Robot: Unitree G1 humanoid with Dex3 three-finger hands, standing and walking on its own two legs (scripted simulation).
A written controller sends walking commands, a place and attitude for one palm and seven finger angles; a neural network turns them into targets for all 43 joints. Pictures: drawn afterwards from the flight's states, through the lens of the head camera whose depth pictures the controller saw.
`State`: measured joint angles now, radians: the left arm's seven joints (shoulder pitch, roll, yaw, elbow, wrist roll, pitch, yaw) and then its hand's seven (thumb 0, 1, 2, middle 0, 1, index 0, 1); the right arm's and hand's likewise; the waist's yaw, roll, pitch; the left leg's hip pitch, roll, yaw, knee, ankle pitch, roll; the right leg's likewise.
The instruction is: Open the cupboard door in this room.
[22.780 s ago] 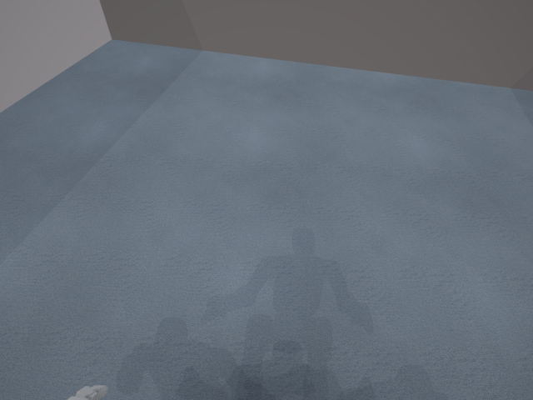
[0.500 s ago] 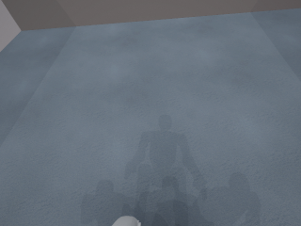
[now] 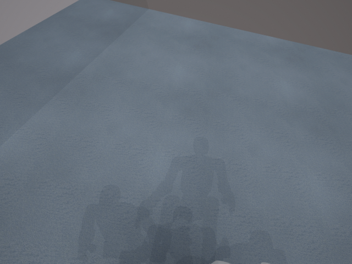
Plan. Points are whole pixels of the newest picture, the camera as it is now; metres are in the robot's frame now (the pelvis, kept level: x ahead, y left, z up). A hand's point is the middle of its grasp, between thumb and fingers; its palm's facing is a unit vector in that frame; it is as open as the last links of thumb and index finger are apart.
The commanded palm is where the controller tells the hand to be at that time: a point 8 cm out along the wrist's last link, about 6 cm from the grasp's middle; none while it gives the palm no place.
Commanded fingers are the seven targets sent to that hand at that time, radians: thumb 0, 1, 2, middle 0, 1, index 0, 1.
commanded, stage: turn or walk to find it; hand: left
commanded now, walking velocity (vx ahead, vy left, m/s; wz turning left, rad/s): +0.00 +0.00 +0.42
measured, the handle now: out of the picture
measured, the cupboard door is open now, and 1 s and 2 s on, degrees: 0 0 0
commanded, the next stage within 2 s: stand and wait in 0.40 s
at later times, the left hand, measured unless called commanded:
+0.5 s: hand out of the picture +0.04 +0.15 -0.15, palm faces +0.20 -0.94 -0.28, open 7.4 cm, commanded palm none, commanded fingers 0.00 0.90 0.90 -0.20 -0.30 -0.20 -0.30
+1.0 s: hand out of the picture -0.11 +0.21 -0.18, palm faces +0.49 -0.84 -0.24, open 7.4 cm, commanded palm none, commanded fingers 0.00 0.90 0.90 -0.20 -0.30 -0.20 -0.30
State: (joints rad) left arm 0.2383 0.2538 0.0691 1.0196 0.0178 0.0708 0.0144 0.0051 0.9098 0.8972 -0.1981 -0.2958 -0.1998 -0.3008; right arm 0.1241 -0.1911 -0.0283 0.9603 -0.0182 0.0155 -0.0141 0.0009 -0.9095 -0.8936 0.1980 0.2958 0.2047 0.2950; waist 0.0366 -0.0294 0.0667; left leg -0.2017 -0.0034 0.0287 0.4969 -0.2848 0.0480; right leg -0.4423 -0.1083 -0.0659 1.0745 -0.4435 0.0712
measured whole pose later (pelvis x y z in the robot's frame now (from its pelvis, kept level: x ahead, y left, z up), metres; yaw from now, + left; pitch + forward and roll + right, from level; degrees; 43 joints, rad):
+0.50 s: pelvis -0.01 -0.06 +0.00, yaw +12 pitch -1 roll +2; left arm 0.16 0.15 0.03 0.93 0.02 0.02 0.02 0.00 0.91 0.90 -0.20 -0.30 -0.20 -0.30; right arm 0.25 -0.25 -0.09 1.01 -0.02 0.07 0.00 0.01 -0.91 -0.89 0.20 0.30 0.20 0.29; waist -0.04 0.06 0.07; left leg -0.47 -0.03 -0.05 1.13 -0.42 -0.03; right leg -0.22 -0.07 -0.12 0.52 -0.29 -0.03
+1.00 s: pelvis -0.04 -0.01 +0.00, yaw +26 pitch -1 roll -2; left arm 0.21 0.27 0.07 1.00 0.02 0.07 0.01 0.01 0.91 0.90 -0.20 -0.30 -0.20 -0.30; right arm 0.14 -0.20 -0.04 0.95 -0.02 0.01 -0.01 0.00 -0.91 -0.89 0.20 0.30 0.20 0.29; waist 0.03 -0.03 0.08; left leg -0.21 -0.01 0.01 0.50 -0.28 0.04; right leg -0.46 -0.10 -0.06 1.11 -0.44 0.08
